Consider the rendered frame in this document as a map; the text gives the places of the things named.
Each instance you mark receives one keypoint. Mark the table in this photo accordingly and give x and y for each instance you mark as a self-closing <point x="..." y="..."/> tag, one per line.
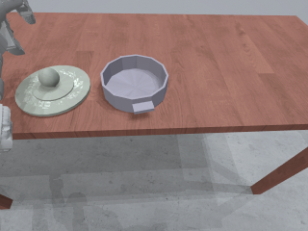
<point x="227" y="73"/>

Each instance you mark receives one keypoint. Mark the lid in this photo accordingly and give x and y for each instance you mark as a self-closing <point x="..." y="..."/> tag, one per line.
<point x="35" y="99"/>

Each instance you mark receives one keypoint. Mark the robot left upper arm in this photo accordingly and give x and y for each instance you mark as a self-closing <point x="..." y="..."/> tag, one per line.
<point x="6" y="129"/>

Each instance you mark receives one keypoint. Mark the pot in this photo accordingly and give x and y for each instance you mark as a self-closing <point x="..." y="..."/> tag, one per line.
<point x="134" y="83"/>

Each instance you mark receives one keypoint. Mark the knob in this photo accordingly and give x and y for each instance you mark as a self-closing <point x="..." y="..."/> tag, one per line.
<point x="49" y="77"/>

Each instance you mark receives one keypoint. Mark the robot left hand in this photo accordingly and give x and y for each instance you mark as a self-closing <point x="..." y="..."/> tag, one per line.
<point x="24" y="10"/>

